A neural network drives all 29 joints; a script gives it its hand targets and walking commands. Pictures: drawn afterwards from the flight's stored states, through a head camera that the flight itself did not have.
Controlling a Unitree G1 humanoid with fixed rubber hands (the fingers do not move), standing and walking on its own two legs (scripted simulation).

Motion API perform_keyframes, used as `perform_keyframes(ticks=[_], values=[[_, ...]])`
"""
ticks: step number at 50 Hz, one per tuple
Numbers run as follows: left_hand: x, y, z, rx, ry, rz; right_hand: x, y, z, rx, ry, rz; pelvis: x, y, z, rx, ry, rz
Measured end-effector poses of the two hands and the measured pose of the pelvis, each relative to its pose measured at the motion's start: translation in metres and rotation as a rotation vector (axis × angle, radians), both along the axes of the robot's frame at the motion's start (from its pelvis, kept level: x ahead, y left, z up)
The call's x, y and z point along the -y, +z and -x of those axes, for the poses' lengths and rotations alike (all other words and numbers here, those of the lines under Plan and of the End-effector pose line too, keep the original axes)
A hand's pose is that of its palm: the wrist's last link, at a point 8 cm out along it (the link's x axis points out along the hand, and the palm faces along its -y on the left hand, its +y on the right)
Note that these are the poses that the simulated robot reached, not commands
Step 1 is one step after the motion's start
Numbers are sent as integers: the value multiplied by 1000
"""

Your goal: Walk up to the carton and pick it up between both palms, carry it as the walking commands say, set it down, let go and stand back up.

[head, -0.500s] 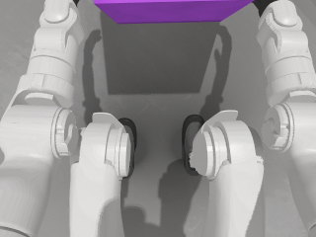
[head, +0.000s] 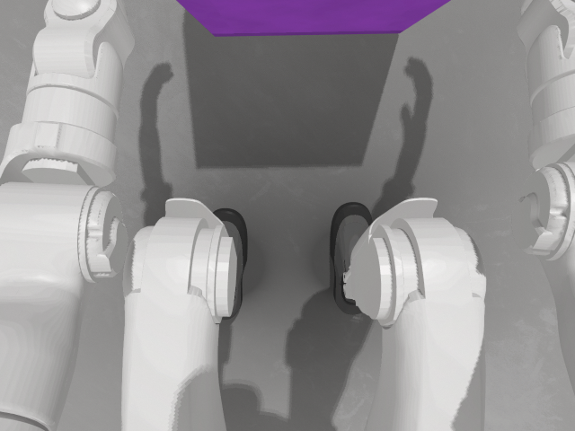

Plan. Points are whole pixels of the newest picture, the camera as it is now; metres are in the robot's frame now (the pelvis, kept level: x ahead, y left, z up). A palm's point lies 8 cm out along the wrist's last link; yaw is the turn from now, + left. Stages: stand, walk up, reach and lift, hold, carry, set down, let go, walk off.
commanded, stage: set down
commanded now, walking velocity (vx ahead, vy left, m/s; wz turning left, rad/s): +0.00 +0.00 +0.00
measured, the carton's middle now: out of the picture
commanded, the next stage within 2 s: let go in 1.28 s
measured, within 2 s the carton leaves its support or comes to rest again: neither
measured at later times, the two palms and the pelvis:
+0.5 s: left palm out of the picture +0.56 +0.17 -0.01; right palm out of the picture +0.55 -0.27 -0.01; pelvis +0.01 +0.00 +0.10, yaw +0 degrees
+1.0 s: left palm out of the picture +0.56 +0.19 +0.14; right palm out of the picture +0.56 -0.28 +0.15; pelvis +0.03 +0.00 +0.23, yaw -1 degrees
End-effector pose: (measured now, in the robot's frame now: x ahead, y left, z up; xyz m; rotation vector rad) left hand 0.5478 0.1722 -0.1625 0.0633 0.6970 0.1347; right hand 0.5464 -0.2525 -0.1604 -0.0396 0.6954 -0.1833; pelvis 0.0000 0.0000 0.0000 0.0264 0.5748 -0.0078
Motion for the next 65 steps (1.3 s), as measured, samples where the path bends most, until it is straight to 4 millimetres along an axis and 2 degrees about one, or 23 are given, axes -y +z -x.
perform_keyframes(ticks=[7,14,33,45,56,61,65], values=[[3,47,-12,43,10,1,3,44,-8,41,6,5,-1,16,-4,-46,0,-5],[-1,91,-14,49,18,2,13,89,-4,46,12,5,-1,45,-7,-113,-5,-7],[-7,201,-13,64,11,16,21,203,-7,60,36,-6,2,140,-14,-239,-9,-9],[-12,277,-12,67,6,16,26,281,-9,60,48,-14,2,207,-24,-240,-17,-8],[-16,342,-10,66,0,11,26,344,-9,60,56,-18,3,267,-37,-214,-25,-7],[-16,365,-9,53,-5,8,25,367,-9,51,53,-18,2,292,-44,-200,-26,-5],[-14,374,-10,42,-11,3,22,377,-10,43,55,-14,2,304,-49,-196,-25,-1]])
